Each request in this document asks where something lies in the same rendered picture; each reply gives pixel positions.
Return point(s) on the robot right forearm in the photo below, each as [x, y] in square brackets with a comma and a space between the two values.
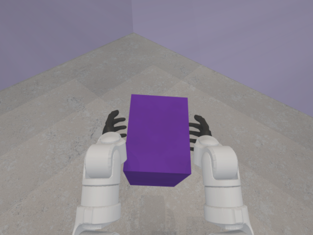
[221, 179]

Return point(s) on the carton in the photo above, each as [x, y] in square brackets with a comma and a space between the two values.
[158, 142]

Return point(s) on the robot left forearm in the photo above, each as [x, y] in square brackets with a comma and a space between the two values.
[101, 178]

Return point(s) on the right robot hand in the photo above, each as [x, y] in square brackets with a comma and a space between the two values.
[203, 127]

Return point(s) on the left robot hand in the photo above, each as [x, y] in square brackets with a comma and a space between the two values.
[110, 122]

